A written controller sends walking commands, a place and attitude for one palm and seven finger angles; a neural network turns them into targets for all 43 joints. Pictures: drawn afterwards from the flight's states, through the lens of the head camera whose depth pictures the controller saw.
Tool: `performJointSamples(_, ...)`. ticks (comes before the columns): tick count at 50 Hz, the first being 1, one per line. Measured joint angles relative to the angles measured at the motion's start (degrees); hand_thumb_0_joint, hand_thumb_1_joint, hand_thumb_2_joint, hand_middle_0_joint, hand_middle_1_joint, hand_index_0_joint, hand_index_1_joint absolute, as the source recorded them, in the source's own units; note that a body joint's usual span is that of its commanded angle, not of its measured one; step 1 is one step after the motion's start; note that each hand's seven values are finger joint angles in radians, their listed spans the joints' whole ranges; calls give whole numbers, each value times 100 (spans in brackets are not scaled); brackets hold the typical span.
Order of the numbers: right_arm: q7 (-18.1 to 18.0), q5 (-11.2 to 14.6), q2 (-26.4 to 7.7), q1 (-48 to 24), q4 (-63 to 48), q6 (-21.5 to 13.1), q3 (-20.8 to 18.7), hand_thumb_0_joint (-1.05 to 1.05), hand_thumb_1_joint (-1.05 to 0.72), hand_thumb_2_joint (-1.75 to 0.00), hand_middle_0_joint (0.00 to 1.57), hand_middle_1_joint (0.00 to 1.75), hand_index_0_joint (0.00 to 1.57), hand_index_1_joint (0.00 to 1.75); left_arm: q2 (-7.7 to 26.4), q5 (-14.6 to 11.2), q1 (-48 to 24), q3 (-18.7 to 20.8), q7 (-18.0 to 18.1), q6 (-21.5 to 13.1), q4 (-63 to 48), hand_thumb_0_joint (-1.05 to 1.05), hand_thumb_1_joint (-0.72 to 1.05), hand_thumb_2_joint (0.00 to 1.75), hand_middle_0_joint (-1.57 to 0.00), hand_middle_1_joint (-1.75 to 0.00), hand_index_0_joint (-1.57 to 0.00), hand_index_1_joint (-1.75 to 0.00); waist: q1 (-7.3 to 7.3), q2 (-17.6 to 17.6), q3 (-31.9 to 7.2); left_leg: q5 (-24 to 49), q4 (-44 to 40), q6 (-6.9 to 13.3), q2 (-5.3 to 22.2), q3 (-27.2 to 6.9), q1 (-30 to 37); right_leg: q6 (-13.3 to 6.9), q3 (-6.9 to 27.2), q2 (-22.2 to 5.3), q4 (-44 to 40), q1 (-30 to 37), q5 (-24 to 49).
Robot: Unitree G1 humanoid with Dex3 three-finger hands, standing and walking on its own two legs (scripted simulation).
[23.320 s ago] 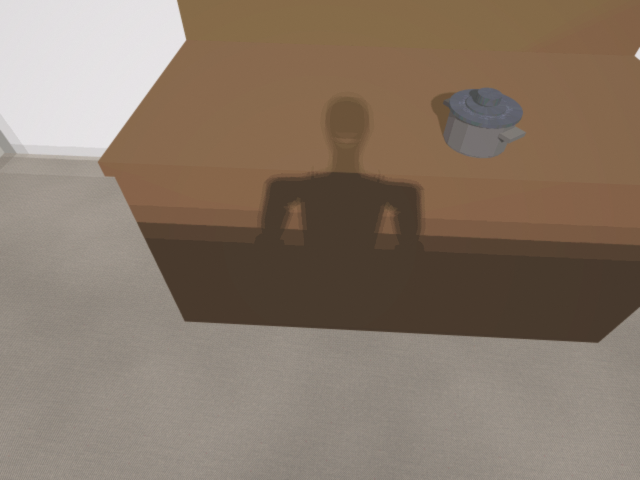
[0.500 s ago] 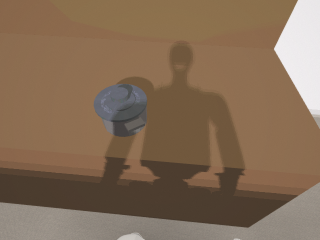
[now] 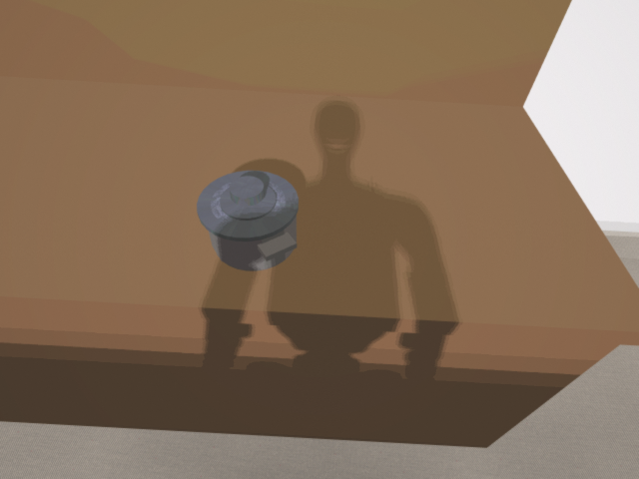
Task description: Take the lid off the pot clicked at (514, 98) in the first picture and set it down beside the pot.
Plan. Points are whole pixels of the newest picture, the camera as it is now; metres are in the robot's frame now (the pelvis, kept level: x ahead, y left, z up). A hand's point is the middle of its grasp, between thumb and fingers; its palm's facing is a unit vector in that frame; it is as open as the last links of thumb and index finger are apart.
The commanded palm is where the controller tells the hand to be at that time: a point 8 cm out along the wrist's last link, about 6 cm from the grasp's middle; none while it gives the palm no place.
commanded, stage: come to a stop and stand still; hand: left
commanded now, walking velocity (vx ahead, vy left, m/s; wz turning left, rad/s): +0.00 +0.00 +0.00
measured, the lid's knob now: (247, 190) +0.49 +0.14 +0.09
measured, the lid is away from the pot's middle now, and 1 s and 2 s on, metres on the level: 0.00 0.00 0.00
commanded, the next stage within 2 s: look again from close up in 0.86 s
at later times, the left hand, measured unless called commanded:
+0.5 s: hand out of the picture +0.00 +0.21 -0.17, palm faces +0.05 -0.99 -0.13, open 7.4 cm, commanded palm none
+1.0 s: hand out of the picture +0.00 +0.22 -0.17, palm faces +0.04 -0.99 -0.12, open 7.4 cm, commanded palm none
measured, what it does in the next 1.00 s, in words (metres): shifts its weight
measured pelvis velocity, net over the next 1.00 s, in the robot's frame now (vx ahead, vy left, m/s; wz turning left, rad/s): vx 0.03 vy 0.08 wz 0.01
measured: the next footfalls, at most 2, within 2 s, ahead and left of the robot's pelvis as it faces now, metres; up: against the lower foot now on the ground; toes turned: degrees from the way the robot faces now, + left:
none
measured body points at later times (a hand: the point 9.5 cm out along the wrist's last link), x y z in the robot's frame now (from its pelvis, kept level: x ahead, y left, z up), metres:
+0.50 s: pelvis +0.03 +0.06 +0.01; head +0.04 +0.08 +0.46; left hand +0.00 +0.26 -0.16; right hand +0.03 -0.17 -0.13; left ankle +0.01 +0.09 -0.72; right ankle +0.00 -0.10 -0.72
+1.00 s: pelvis +0.03 +0.08 +0.01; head +0.04 +0.11 +0.46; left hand +0.00 +0.28 -0.16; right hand +0.01 -0.13 -0.13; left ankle +0.01 +0.09 -0.72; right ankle +0.00 -0.10 -0.72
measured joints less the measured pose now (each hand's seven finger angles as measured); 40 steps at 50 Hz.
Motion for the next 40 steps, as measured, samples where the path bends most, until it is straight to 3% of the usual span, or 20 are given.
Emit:
performJointSamples(3,-11,14,33,-238,35,51,-38,1,-91,-90,20,30,20,30,-158,20,47,-38,48,22,197,0,92,89,-20,-30,-20,-29,-116,317,66,-453,501,-268,121,-284,-162,46,-160,157,-48,52,287)
performJointSamples(6,8,24,149,-329,1,40,-23,1,-91,-90,20,30,20,30,-148,16,213,-8,56,54,298,0,92,89,-20,-30,-20,-29,-131,313,-62,-408,459,-386,208,-449,-82,93,-221,212,-271,157,322)
performJointSamples(10,-72,-6,223,-420,85,-70,23,2,-93,-90,20,30,20,30,-117,-18,272,34,70,104,459,0,92,89,-20,-30,-20,-29,-20,45,-46,-181,-42,-2,88,-347,201,197,-86,99,-320,214,305)
performJointSamples(13,-117,36,181,-444,127,-158,32,3,-93,-90,20,30,20,30,-156,-22,312,23,69,92,564,0,93,89,-20,-30,-20,-29,56,18,-9,-98,-308,126,-8,-299,342,210,-43,16,-515,319,370)
performJointSamples(25,-200,88,-3,-781,297,-222,-17,2,-94,-90,20,30,20,30,-326,-5,511,-39,80,56,981,0,91,89,-20,-30,-20,-29,139,56,157,84,-838,305,-264,-277,691,478,-9,-216,-940,635,514)
performJointSamples(40,-217,104,28,-796,478,-244,24,2,-93,-90,20,30,20,30,-401,-14,482,-80,115,24,1204,0,91,89,-20,-30,-20,-29,129,30,141,157,-1114,410,-427,-251,921,527,26,-363,-1058,796,510)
